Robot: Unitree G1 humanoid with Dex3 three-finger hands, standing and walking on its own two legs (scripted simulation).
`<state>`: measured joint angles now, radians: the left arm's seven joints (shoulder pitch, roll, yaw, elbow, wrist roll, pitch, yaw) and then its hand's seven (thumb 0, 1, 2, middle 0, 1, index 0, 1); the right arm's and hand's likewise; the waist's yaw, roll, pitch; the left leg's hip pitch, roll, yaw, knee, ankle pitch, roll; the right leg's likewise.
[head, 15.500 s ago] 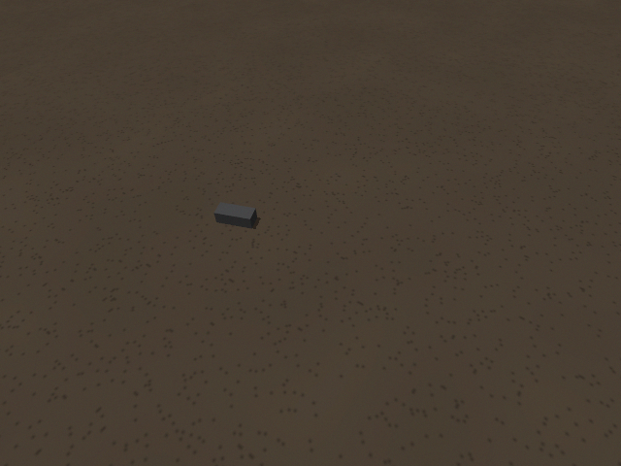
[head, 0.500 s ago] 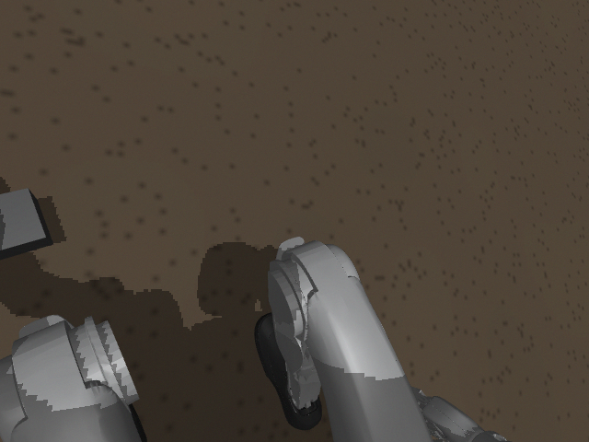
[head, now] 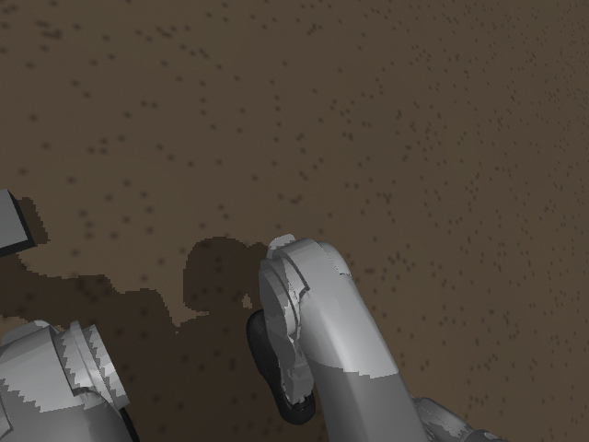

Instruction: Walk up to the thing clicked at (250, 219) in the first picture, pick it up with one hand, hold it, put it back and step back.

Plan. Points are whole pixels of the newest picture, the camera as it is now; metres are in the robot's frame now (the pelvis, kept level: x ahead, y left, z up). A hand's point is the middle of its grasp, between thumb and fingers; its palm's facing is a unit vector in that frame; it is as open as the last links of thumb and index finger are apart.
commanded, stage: close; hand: left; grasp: from above
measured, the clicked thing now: out of the picture +0.43 +0.30 -0.26
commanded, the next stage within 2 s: settle in 1.00 s
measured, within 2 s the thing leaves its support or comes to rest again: leaves its support in 1.42 s
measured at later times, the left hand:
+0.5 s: hand out of the picture +0.42 +0.30 -0.24, palm faces -0.44 -0.15 -0.89, open 10.5 cm
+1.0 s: hand out of the picture +0.42 +0.30 -0.24, palm faces -0.43 -0.15 -0.89, open 10.4 cm
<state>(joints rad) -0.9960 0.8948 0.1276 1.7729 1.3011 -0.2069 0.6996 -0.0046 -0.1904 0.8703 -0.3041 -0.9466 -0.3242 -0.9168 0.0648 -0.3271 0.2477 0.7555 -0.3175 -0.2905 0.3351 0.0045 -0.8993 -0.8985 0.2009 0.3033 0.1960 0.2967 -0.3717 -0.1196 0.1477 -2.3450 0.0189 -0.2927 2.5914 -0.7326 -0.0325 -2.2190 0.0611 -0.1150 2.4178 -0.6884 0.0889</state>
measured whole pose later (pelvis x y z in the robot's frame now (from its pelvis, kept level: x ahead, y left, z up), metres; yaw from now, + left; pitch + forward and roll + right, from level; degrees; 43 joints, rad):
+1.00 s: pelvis -0.01 +0.00 +0.01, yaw +0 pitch +26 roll -14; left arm -1.01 0.92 0.09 1.77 1.28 -0.22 0.69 0.00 -0.11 0.74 -0.55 -0.80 -0.59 -0.75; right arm 0.07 -0.34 0.27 0.72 -0.31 -0.28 0.32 0.00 -0.90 -0.90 0.20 0.30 0.20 0.30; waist -0.37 -0.13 0.16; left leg -2.33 0.02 -0.29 2.57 -0.72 -0.03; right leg -2.21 0.06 -0.12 2.39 -0.67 0.09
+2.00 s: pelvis -0.01 -0.01 +0.04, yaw +6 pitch +32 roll -8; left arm -0.89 0.67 0.03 1.36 1.21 -0.17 0.36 0.00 -0.12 0.72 -0.60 -0.78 -0.64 -0.69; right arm 0.12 -0.29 0.07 0.74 -0.14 -0.10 0.23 0.01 -0.91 -0.90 0.20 0.30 0.20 0.30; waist -0.23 0.00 -0.04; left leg -2.31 0.02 -0.18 2.42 -0.68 -0.03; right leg -2.22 0.02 -0.04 2.33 -0.67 0.07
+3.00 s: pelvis -0.01 -0.01 +0.22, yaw +11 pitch +29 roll -5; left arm -0.46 0.53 -0.08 0.71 1.03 -0.02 0.09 0.00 -0.11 0.71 -0.61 -0.76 -0.64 -0.68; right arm 0.15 -0.25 -0.03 0.66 0.01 0.04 0.02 0.01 -0.90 -0.90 0.20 0.30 0.20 0.30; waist -0.10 0.03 -0.18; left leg -1.73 0.04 -0.08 1.83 -0.61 -0.01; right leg -1.67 -0.02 -0.01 1.78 -0.61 0.06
